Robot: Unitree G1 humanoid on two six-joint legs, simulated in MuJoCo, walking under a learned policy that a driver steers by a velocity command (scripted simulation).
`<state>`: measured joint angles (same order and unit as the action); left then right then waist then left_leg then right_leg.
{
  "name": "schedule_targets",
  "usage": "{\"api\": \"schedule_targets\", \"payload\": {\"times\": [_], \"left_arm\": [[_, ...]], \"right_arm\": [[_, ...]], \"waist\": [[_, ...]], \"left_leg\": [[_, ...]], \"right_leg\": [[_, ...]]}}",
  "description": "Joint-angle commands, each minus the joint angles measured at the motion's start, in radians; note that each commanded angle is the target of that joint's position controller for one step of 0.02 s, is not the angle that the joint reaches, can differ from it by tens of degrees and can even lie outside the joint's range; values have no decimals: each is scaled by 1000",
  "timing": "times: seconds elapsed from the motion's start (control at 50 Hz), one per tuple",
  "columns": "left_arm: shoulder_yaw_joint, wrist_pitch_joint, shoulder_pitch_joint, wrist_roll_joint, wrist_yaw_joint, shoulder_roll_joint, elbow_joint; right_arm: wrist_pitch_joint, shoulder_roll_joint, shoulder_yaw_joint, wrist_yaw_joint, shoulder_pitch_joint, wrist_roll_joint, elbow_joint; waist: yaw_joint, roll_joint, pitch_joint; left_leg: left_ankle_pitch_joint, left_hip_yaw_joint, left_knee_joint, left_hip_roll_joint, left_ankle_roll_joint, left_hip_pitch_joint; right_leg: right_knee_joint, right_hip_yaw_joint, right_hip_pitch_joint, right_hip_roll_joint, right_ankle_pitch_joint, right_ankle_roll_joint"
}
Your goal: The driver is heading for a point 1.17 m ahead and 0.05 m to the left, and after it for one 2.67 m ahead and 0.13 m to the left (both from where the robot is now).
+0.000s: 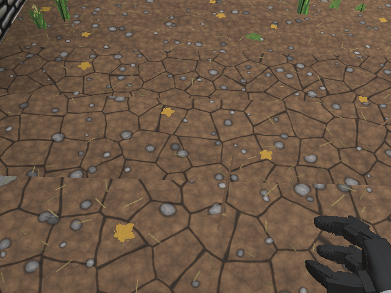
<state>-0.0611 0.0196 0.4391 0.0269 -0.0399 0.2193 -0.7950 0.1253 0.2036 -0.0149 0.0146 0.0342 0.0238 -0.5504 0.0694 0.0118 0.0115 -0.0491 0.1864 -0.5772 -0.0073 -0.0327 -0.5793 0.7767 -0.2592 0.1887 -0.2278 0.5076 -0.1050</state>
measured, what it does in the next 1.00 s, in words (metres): goes down: right foot, then left foot 0.18 m lower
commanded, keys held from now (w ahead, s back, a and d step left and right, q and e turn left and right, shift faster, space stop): e+shift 0.24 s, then shift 0.04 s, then q+shift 0.02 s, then w+q+shift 0.70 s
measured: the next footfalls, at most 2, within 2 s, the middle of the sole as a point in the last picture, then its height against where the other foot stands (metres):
right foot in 0.36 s outside the picture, level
left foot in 0.92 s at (192, 264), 0.18 m lower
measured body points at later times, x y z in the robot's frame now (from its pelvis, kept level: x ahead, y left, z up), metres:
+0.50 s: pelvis +0.21 -0.02 +0.01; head +0.21 -0.05 +0.46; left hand +0.39 +0.21 -0.07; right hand +0.24 -0.34 -0.10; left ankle +0.26 +0.15 -0.65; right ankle +0.17 -0.11 -0.71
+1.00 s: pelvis +0.55 +0.01 -0.17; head +0.59 +0.01 +0.28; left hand +0.55 +0.28 -0.29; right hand +0.70 -0.25 -0.29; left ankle +0.61 +0.07 -0.89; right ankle +0.36 -0.17 -0.61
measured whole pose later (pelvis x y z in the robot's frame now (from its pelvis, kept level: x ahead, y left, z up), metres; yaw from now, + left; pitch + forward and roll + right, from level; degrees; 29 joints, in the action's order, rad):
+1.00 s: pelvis +0.55 +0.01 -0.17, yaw +8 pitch +2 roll -1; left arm -0.05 0.12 0.39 0.03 -0.03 0.24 -0.77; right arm 0.04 0.30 -0.09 -0.06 -0.23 -0.02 -0.78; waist 0.02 -0.02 0.04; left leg 0.26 0.00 -0.65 -0.12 0.12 -0.45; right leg 1.85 -0.04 0.36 0.10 0.62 0.03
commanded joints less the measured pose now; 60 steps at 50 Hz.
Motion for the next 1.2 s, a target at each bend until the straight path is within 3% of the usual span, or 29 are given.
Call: {"api": "schedule_targets", "payload": {"times": [0.02,0.04,0.06,0.1,0.16,0.24,0.28,0.32,0.36,0.38,0.4,0.42,0.44,0.48,0.52,0.6,0.82,0.86,0.9,0.92,0.94,0.96,0.98,1.0,1.02,1.08,1.12,1.16,1.2], "left_arm": [[-6,-15,6,-15,-2,33,171],[1,-24,97,7,13,74,200],[-15,-43,5,17,14,126,203],[-33,-82,-121,-13,-2,170,245],[-18,-104,-187,-10,13,104,296],[-22,-105,-158,-15,48,114,284],[-40,-122,-146,-21,59,169,281],[-38,-125,-168,-15,61,157,297],[-55,-96,36,-10,65,163,218],[-78,-71,144,-7,62,241,173],[-67,-34,70,-12,67,296,206],[-81,0,31,-18,77,331,201],[-66,26,-22,-15,85,285,201],[-34,61,-119,-9,80,201,207],[-33,100,-191,-43,53,173,207],[-34,115,-63,-53,16,162,139],[-16,88,87,-21,1,108,60],[-26,74,30,1,-2,148,81],[-48,79,-39,13,8,211,39],[-42,89,-153,22,17,166,50],[-15,125,-101,-24,8,70,142],[4,149,-46,-29,15,106,194],[13,168,-109,-5,12,114,243],[-6,182,-171,31,5,147,261],[-12,155,-199,19,-9,142,256],[-25,105,-154,-25,-15,171,206],[-2,111,-321,-53,2,123,258],[3,125,-434,-53,26,111,288],[-9,127,-375,-28,31,109,281]], "right_arm": [[-14,226,-78,-4,-454,1,-46],[-27,227,-79,-18,-363,-28,-35],[-37,153,-71,-13,-275,-37,-3],[-56,110,-55,-16,-207,-17,-15],[-56,166,-80,-8,-151,-29,-83],[-74,274,-116,-32,-85,-45,-134],[-60,285,-115,-52,-40,-59,-126],[-46,283,-109,-73,-57,-95,-150],[-17,253,-99,-90,-74,-101,-193],[-8,214,-88,-88,-95,-65,-182],[-14,201,-82,-83,-245,-57,-181],[-21,235,-92,-74,-218,-108,-180],[-35,268,-104,-64,-138,-130,-162],[-61,230,-97,-45,-152,-82,-168],[-69,251,-114,-54,-203,-75,-206],[-84,149,-90,-77,-149,-39,-189],[-93,121,-66,-126,13,-63,-81],[-91,131,-76,-120,-128,-54,-126],[-103,245,-137,-94,-560,-45,-262],[-100,302,-148,-80,-751,-37,-333],[-98,382,-146,-74,-651,-18,-324],[-95,338,-130,-66,-651,-38,-259],[-95,306,-129,-57,-637,-43,-238],[-75,267,-112,-50,-537,-39,-210],[-69,238,-100,-32,-405,-35,-180],[-43,169,-73,-16,-241,-14,-123],[-39,188,-76,10,-286,-34,-148],[-51,213,-85,29,-384,-51,-177],[-67,201,-86,25,-378,-56,-177]], "waist": [[-167,-332,-426],[-88,-461,-436],[-112,-354,-290],[-92,-116,-85],[-46,-115,12],[-14,-106,-136],[-6,-98,-168],[2,-91,-151],[114,-65,-172],[145,152,-138],[20,294,-129],[26,248,-88],[12,142,24],[-46,92,68],[-90,76,26],[-55,13,14],[43,39,186],[-28,8,128],[-251,86,-60],[-381,-147,-42],[-220,-385,-59],[-203,-290,-268],[-212,-188,-359],[-141,-5,-309],[-62,47,-170],[14,61,0],[-38,-5,40],[-108,-37,26],[-75,-67,-15]], "left_leg": [[-483,360,46,373,260,924],[-328,578,88,495,351,931],[-165,477,97,444,330,831],[-176,218,141,332,260,556],[-97,24,257,280,223,322],[-196,-152,212,301,235,311],[-202,-172,166,338,219,316],[-152,-189,117,308,185,299],[-97,-262,-93,214,142,189],[253,-300,-417,94,84,-8],[621,-168,-597,36,84,-200],[578,-42,-620,30,119,-276],[523,0,-616,49,141,-328],[360,39,-566,81,126,-323],[75,84,-452,92,93,-244],[-335,-40,-302,30,74,-130],[-377,-190,-74,53,117,-220],[-299,-300,29,10,131,38],[-308,-265,25,24,232,614],[-391,-184,152,63,338,853],[-657,-61,-136,79,341,1047],[-449,132,-141,122,432,1172],[106,379,87,210,517,1159],[514,574,238,272,477,983],[527,626,267,267,474,726],[377,531,277,198,453,239],[320,369,268,83,408,85],[223,288,255,5,354,76],[146,262,217,-27,318,42]], "right_leg": [[623,-39,426,-65,169,129],[814,12,558,44,191,144],[845,63,662,129,88,163],[751,153,660,188,-13,166],[389,194,500,281,-39,115],[186,261,246,283,-330,82],[195,252,152,281,-415,67],[60,260,57,252,-380,32],[-126,351,-256,181,-413,-12],[-220,235,-425,261,-510,-61],[-351,-154,-382,480,-412,-189],[-497,-363,-216,572,77,-264],[-528,-375,-127,582,243,-241],[-491,-243,-30,573,157,-173],[-403,-27,-10,499,-8,-67],[-321,209,132,473,-54,-26],[-52,400,-36,566,-225,69],[94,504,-24,521,-611,100],[636,473,165,508,-830,114],[1256,502,406,298,-143,160],[1409,370,792,248,249,156],[1223,196,855,271,184,119],[1137,158,908,263,142,125],[868,98,889,302,-79,97],[743,95,846,320,-167,139],[395,41,616,376,-197,214],[116,97,452,346,-347,205],[-48,186,296,249,-546,178],[-90,202,74,190,-589,172]]}}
